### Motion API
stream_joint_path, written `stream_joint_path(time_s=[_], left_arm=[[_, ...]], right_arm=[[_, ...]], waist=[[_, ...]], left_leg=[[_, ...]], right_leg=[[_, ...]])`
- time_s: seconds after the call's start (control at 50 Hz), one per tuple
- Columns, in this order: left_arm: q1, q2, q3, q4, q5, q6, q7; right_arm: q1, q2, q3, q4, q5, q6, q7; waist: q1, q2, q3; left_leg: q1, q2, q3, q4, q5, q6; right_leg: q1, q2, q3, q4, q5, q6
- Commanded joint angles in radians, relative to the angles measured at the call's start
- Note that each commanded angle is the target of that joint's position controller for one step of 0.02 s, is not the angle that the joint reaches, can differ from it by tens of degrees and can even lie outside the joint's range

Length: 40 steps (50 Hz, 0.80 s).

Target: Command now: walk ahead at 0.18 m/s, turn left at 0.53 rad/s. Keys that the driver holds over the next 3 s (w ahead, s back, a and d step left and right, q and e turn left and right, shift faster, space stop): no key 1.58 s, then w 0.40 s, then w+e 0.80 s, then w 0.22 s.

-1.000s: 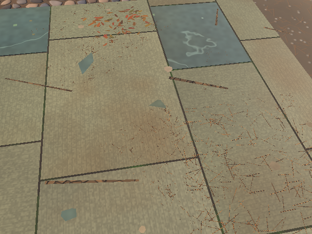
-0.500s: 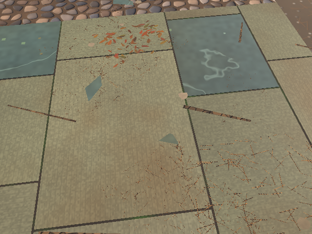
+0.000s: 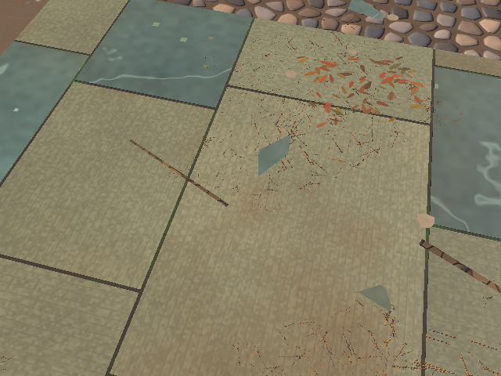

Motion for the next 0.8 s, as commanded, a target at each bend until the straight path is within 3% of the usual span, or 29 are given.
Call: stream_joint_path(time_s=[0.02,0.04,0.06,0.1,0.16,0.24,0.32,0.36,0.4,0.42,0.44,0.46,0.48,0.54,0.66,0.8], left_arm=[[0.004,0.101,0.013,-0.090,-0.012,-0.022,0.006],[0.005,0.118,0.021,-0.079,0.006,-0.005,0.020],[0.018,0.129,0.027,-0.076,0.010,0.014,0.024],[0.042,0.106,0.026,-0.077,0.016,0.035,0.030],[0.020,0.086,0.021,-0.084,0.019,0.043,0.038],[-0.042,0.075,0.014,-0.095,0.013,0.057,0.037],[-0.072,0.074,0.009,-0.093,0.006,0.054,0.028],[-0.058,0.068,0.007,-0.087,0.007,0.045,0.021],[-0.020,0.065,0.000,-0.069,0.024,0.033,0.009],[0.002,0.109,0.005,-0.068,0.036,0.029,0.008],[-0.035,0.179,0.022,-0.065,0.029,0.032,0.008],[-0.046,0.116,0.013,-0.056,0.022,0.034,0.003],[-0.055,0.077,0.003,-0.057,0.023,0.032,-0.002],[-0.050,0.080,-0.001,-0.047,0.024,0.019,0.000],[-0.023,0.074,-0.007,-0.015,0.017,0.024,0.013],[-0.029,0.064,-0.013,0.022,0.015,0.032,0.013]], right_arm=[[0.123,-0.162,-0.041,-0.055,0.016,-0.012,-0.008],[0.075,-0.117,-0.027,-0.065,0.018,-0.010,-0.014],[0.049,-0.107,-0.021,-0.071,0.007,-0.008,-0.017],[0.054,-0.124,-0.023,-0.068,-0.013,-0.015,-0.021],[0.070,-0.125,-0.018,-0.055,-0.010,-0.017,-0.037],[0.054,-0.107,-0.004,-0.047,-0.011,-0.001,-0.052],[0.062,-0.098,0.007,-0.026,-0.020,0.007,-0.049],[0.065,-0.081,0.017,-0.015,-0.014,0.012,-0.045],[0.087,-0.053,0.032,0.001,-0.006,0.014,-0.045],[0.115,-0.038,0.039,0.005,-0.017,0.007,-0.044],[0.181,-0.043,0.030,0.009,-0.017,-0.001,-0.039],[0.140,-0.042,0.031,0.012,-0.019,-0.002,-0.039],[0.088,-0.060,0.026,0.004,-0.015,0.004,-0.038],[0.064,-0.056,0.022,0.003,-0.010,0.030,-0.044],[0.072,-0.040,0.019,0.037,-0.005,0.023,-0.045],[0.078,-0.042,0.017,0.089,-0.002,0.024,-0.053]], waist=[[-0.054,0.003,-0.296],[-0.029,0.009,-0.247],[-0.003,0.028,-0.227],[0.013,0.053,-0.236],[0.007,0.064,-0.246],[-0.016,0.093,-0.214],[-0.040,0.114,-0.167],[-0.031,0.109,-0.158],[-0.002,0.069,-0.157],[-0.016,0.011,-0.179],[-0.091,-0.129,-0.174],[-0.065,-0.164,-0.183],[-0.046,-0.142,-0.158],[-0.029,-0.095,-0.123],[-0.012,-0.020,-0.126],[-0.011,0.005,-0.109]], left_leg=[[0.554,0.303,-0.426,-0.239,0.463,0.235],[0.425,0.271,-0.368,-0.262,0.417,0.201],[0.323,0.251,-0.338,-0.285,0.406,0.190],[0.250,0.233,-0.298,-0.305,0.468,0.195],[0.268,0.223,-0.264,-0.309,0.466,0.184],[0.260,0.197,-0.262,-0.343,0.164,0.145],[0.236,0.190,-0.280,-0.352,0.000,0.138],[0.252,0.188,-0.296,-0.313,-0.001,0.126],[0.230,0.149,-0.284,-0.261,0.016,0.061],[0.201,0.108,-0.248,-0.204,0.001,0.017],[0.168,0.020,-0.165,-0.177,-0.062,-0.016],[0.246,0.003,-0.119,-0.166,-0.078,-0.039],[0.268,0.007,-0.122,-0.160,-0.061,-0.041],[0.271,0.032,-0.153,-0.162,0.023,-0.015],[0.283,0.041,-0.164,-0.160,0.102,-0.017],[0.306,0.045,-0.165,-0.167,0.117,-0.026]], right_leg=[[-0.427,-0.003,0.128,0.233,0.045,-0.022],[-0.375,-0.036,0.130,0.161,0.096,-0.025],[-0.300,-0.044,0.130,0.127,0.125,-0.030],[-0.235,-0.027,0.117,0.086,0.172,-0.027],[-0.255,-0.022,0.125,-0.026,0.235,-0.014],[-0.225,-0.030,0.135,-0.221,0.316,-0.001],[-0.121,-0.009,0.114,-0.401,0.295,-0.001],[-0.059,0.008,0.097,-0.516,0.286,-0.014],[0.082,0.000,0.104,-0.718,0.481,-0.046],[0.158,-0.083,0.179,-0.717,0.647,-0.073],[0.161,-0.124,0.204,-0.671,0.694,-0.119],[0.075,-0.104,0.201,-0.696,0.519,-0.132],[0.034,-0.075,0.183,-0.711,0.417,-0.113],[0.017,-0.032,0.136,-0.691,0.399,-0.076],[0.065,-0.011,0.115,-0.652,0.468,-0.074],[0.074,0.004,0.106,-0.660,0.459,-0.074]])
Next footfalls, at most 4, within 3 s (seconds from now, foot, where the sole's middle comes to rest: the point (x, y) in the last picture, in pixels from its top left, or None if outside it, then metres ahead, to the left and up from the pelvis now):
0.40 right None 0.16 -0.16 -0.75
2.36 right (302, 312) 0.58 -0.11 -0.75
2.86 left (253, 217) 0.87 0.03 -0.75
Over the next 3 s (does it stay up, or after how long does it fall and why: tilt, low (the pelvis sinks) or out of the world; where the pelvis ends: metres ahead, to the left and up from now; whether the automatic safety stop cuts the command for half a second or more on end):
stays up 0.76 -0.05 0.02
